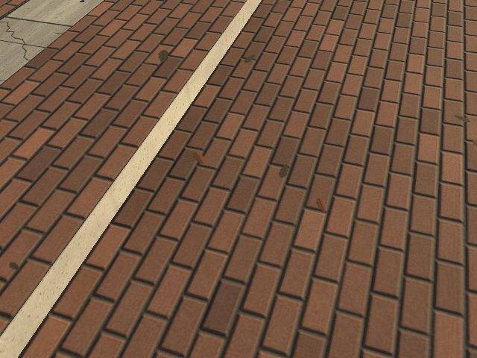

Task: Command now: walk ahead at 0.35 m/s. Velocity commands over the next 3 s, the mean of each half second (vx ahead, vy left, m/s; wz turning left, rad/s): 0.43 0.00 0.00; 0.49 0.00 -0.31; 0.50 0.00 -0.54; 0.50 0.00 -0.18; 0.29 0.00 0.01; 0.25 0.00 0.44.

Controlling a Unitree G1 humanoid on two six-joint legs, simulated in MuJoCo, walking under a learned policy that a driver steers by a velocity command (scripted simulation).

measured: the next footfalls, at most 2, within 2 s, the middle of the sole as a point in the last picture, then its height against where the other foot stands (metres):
left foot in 0.52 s outside the picture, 0.14 m lower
right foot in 1.02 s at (253, 318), level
